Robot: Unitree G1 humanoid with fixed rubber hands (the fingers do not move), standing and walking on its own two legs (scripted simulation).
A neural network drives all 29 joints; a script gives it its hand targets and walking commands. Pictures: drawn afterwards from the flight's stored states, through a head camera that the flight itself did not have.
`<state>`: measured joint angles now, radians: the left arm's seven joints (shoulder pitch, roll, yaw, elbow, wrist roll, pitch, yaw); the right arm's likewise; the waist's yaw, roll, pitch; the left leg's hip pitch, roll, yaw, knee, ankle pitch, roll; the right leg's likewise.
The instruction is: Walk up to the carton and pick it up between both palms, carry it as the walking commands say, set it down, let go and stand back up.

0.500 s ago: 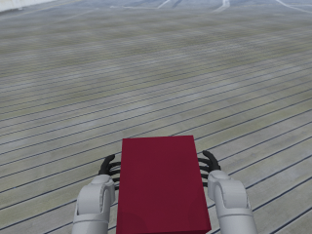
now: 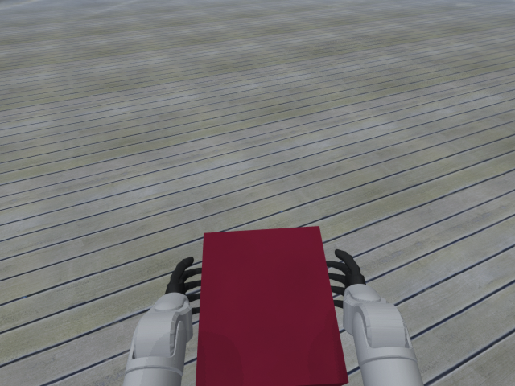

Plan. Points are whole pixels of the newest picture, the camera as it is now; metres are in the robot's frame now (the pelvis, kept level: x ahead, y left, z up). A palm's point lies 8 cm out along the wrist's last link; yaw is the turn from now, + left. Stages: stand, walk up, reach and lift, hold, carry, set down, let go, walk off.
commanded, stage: hold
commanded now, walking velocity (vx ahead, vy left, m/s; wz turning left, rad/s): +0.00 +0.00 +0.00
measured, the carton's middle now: (266, 320) +0.28 -0.01 -0.05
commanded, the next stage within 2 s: set down in 0.22 s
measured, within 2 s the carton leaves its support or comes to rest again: neither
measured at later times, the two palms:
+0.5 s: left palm (176, 307) +0.26 +0.13 +0.03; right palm (353, 298) +0.27 -0.15 +0.03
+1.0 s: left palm (176, 322) +0.29 +0.15 -0.06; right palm (327, 312) +0.30 -0.12 -0.06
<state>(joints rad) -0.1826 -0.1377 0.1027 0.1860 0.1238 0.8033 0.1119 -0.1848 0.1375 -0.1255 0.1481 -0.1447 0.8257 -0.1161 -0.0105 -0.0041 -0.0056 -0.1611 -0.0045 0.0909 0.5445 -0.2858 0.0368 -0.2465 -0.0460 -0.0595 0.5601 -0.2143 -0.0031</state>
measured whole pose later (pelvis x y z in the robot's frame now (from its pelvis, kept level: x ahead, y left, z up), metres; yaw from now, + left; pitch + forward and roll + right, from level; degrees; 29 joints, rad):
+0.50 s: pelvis -0.03 -0.01 +0.00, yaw +3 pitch -10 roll +0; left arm -0.40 -0.17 0.29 0.59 0.22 0.58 0.08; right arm -0.36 0.14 -0.30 0.49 -0.23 0.64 -0.05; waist -0.01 0.04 0.03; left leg -0.16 0.00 0.03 0.60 -0.28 0.04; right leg -0.20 -0.01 -0.06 0.56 -0.19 -0.02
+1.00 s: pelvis -0.03 +0.01 -0.02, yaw +3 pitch +4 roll -3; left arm -0.51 -0.20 0.41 0.70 0.34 0.28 0.08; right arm -0.48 0.14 -0.41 0.69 -0.30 0.28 -0.03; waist -0.01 0.04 0.11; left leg -0.54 -0.01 0.00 0.80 -0.33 0.04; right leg -0.54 0.01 -0.06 0.67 -0.20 -0.02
